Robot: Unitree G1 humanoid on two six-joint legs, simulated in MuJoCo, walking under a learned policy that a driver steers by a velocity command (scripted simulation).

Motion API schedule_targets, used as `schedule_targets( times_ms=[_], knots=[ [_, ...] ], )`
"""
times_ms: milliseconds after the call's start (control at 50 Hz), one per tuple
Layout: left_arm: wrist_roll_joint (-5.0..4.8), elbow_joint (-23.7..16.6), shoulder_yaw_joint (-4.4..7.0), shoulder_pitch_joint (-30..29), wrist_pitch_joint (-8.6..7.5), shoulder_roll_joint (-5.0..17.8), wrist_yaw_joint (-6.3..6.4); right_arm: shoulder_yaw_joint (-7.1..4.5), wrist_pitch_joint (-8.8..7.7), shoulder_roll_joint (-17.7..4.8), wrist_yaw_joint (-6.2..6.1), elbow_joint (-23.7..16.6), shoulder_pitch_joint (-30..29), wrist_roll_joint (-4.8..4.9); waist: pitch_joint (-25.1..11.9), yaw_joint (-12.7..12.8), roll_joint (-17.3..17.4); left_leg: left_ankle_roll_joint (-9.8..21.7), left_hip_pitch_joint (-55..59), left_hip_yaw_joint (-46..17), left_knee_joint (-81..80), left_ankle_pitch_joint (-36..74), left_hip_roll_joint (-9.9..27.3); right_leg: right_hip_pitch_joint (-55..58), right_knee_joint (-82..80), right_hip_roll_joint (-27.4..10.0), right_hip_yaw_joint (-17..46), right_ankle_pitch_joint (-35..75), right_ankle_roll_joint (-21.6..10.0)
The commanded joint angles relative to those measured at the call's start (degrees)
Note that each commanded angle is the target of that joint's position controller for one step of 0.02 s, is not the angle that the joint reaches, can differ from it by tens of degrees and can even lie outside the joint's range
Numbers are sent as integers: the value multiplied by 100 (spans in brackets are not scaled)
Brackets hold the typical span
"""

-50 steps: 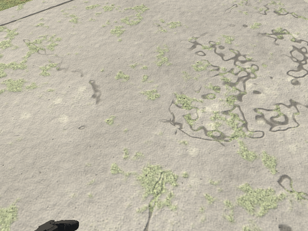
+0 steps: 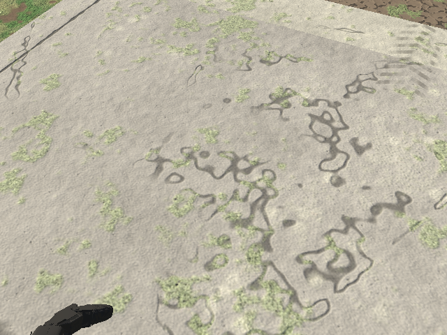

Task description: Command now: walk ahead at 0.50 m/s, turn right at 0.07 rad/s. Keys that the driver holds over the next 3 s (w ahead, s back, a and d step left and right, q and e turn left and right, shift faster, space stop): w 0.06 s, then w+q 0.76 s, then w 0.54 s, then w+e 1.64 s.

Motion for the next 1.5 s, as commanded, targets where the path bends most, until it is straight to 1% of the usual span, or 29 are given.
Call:
schedule_targets(
  times_ms=[20, 40, 60, 80, 140, 260, 340, 440, 500, 540, 560, 580, 600, 620, 640, 680, 760, 860, 960, 1020, 1040, 1060, 1080, 1100, 1140, 1220, 1340, 1420, 1500],
  knots=[
    [50, 86, 463, 1521, -78, 1121, 82, -97, -9, -709, -57, -326, -250, -46, -900, 1167, 307, 657, -1050, -290, 1807, 2949, 909, 2647, -184, -156, 161, -138, -448],
    [151, 167, 599, 2229, -32, 1780, 139, 91, -95, -182, -48, -575, 68, -185, -1687, 1189, -1011, 227, -3097, 109, 4051, 835, 162, 4656, -284, -1647, 2405, -369, -1199],
    [55, 247, 537, 2416, -15, 1559, 104, 94, -206, -259, -53, -564, 107, -99, -2034, 1228, -1481, 149, -4201, -536, 5133, -1412, -175, 4934, -1113, -2050, 4093, -1447, -1679],
    [32, 223, 415, 2061, -34, 1199, 89, -42, -264, -755, -19, -610, -248, 60, -1204, 1221, -893, 232, -4729, -785, 5560, -1113, 184, 4301, -1235, -1909, 3435, -1861, -1429],
    [117, 155, 233, 1101, -110, 623, 61, -83, -151, -655, -21, -633, -658, -26, -175, 748, -483, 237, -4214, -718, 4861, 209, 752, 2487, -1725, -1244, 1692, -931, -977],
    [204, 490, 312, 1110, -303, 750, 138, -63, 59, -327, -41, -690, -794, -34, 88, 583, -190, 13, -4165, -983, 3966, 1611, 640, 2054, -2162, -1078, 233, 850, -914],
    [157, 638, 315, 1216, -276, 882, 215, 17, 14, -160, 86, -917, -1460, -55, 281, 830, -118, 100, -3905, -541, 2613, 2632, 534, 2167, -2294, -951, -453, 1002, -697],
    [65, 940, 363, 1738, -67, 1042, 262, 86, 10, -72, 288, -1410, -2250, -45, 527, 1109, -2, 355, -4376, -184, 1852, 2182, 444, 3319, -1887, -1297, -745, 1718, -619],
    [37, 906, 416, 1648, 88, 1245, 335, 2, 37, -240, 382, -1589, -2115, -43, 194, 851, -266, 630, -3731, 297, 1782, 1326, 45, 3652, -1013, -1342, -997, 4065, -455],
    [42, 852, 452, 1559, 177, 1378, 408, -206, 84, -618, 342, -1440, -1115, -37, -449, 250, -417, 925, -2305, 479, 1729, 965, -373, 3426, 517, -1241, -1130, 5304, -314],
    [29, 784, 426, 1448, 164, 1350, 435, -387, 112, -944, 243, -1238, -177, -32, -905, -287, -177, 1185, -715, 123, 1296, 1316, -349, 2498, 1899, -1015, -1204, 4497, -113],
    [222, 541, 209, 1961, 35, 657, 358, -532, 148, -1575, 121, -1165, 205, -45, -1538, 22, 1161, 2005, 1614, -2349, 1360, 1374, 1128, 60, 4061, -242, -1131, 130, 216],
    [180, 412, 105, 1899, -222, 577, 231, -458, 83, -1475, 130, -1316, 198, -38, -2392, 97, 1249, 2824, 2559, -5079, 361, 630, 2011, -1312, 5266, 640, 154, -3002, 319],
    [-63, 254, 246, 1150, -379, 1044, 136, -346, 49, -1072, 131, -1291, 138, -96, -1857, -185, 702, 2411, 2221, -4361, 92, 533, 1799, -1876, 5339, 239, 658, -2572, 194],
    [-130, 107, 213, 872, -456, 1000, 116, -301, 19, -912, 121, -1296, -176, -90, -1096, 7, 386, 2162, 1338, -3540, 25, 828, 1570, -1918, 4871, -4, 567, -2053, 107],
    [89, 199, 259, 955, -405, 972, 187, -202, 7, -620, 98, -1451, -853, -115, -396, 516, 35, 1886, -225, -2525, -171, 1903, 1106, -1240, 3901, -370, 485, -1541, 212],
    [200, 141, 229, 1043, -168, 741, 225, -231, -22, -744, -2, -1478, -960, -126, -217, 751, 293, 1898, -1428, -1877, -458, 2685, 771, -669, 2955, -363, 279, -1018, 613],
    [140, -91, 93, -28, -207, 485, 160, -264, 51, -861, -121, -1282, -548, -74, -126, 274, 568, 1431, -1726, -1446, -324, 1783, 405, -104, 735, 15, 146, 938, 712],
    [69, -212, 194, -285, -326, 797, 35, -236, 60, -790, -110, -1018, -176, -61, -55, 192, 728, 1292, -865, -2076, 180, 1347, 923, -36, 53, 28, 329, 656, 380],
    [108, -10, 345, 579, -378, 1029, 64, -195, 103, -659, -97, -1014, -292, -97, -310, 691, 811, 1033, -727, -2039, 1098, 2389, 715, 1092, -280, 130, 107, 137, -21],
    [183, 82, 423, 1379, -402, 1286, 96, -84, 99, -403, -91, -1098, -280, -152, -1041, 1043, 396, 817, -1192, -1675, 2488, 2058, 378, 2366, -167, -575, 803, 161, -376],
    [216, 297, 589, 2081, -336, 1840, 95, 32, 28, -40, -91, -1142, 547, -37, -1856, 883, -1255, 319, -3195, -948, 4606, 172, -497, 4445, -493, -1764, 3209, -911, -1375],
    [24, 430, 501, 2312, -302, 1408, 27, 6, -10, -357, -107, -1110, 440, 8, -1764, 1045, -1443, 252, -4234, -1174, 5432, -1335, -467, 4609, -1258, -2033, 4559, -2543, -1517],
    [0, 363, 390, 1983, -280, 1059, 38, -104, -19, -761, -105, -1189, -208, 51, -899, 1145, -777, 304, -4613, -1246, 5728, -917, -166, 3949, -1367, -1850, 3911, -2896, -1232],
    [111, 285, 274, 1413, -206, 800, 59, -81, -37, -658, -94, -1372, -886, -102, -123, 946, -247, 309, -4471, -869, 5246, -177, 265, 2688, -1525, -1376, 2673, -1832, -1049],
    [99, 370, 225, 1308, -249, 720, 87, -47, -1, -322, -53, -1293, -705, -120, -86, 649, -488, 199, -3853, -646, 4375, 362, 547, 1991, -1893, -970, 1652, -363, -1059],
    [8, 646, 290, 1655, -173, 1020, 154, 70, -75, -72, -5, -1519, -1728, -134, 92, 950, -290, 37, -3760, -401, 2342, 1912, 508, 2084, -2075, -795, 756, 597, -951],
    [-51, 891, 281, 2139, -63, 1039, 170, 71, -157, -72, 100, -1721, -2425, -75, 274, 1170, -236, 43, -3457, -336, 1545, 2236, 285, 2271, -1862, -892, 838, 643, -901],
    [-66, 956, 359, 2132, 67, 1226, 241, -32, -262, -327, 168, -1733, -2289, -75, 171, 864, -386, 242, -2809, -393, 1020, 1658, 117, 2646, -1273, -1102, 1183, 1100, -723]
  ],
)
Next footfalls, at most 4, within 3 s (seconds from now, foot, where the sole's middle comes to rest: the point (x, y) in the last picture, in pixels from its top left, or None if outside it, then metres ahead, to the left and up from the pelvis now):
0.02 right None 0.16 -0.12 -0.77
0.56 left None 0.45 0.13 -0.77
1.02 right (204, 245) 0.78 0.02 -0.77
1.54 left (101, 220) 0.91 0.37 -0.77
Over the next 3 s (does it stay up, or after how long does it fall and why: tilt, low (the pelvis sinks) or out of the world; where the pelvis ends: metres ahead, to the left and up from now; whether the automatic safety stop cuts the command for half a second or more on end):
stays up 1.58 0.25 0.00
